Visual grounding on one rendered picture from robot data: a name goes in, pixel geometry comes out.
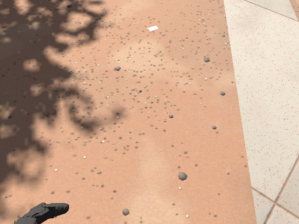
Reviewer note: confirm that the left robot hand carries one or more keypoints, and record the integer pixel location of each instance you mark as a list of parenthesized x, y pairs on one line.
[(42, 212)]

